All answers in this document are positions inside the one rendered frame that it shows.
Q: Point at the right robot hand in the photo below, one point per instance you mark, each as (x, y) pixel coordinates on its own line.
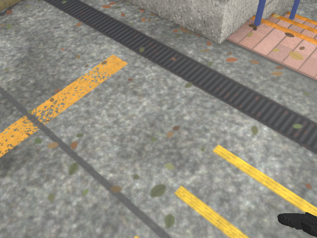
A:
(300, 221)

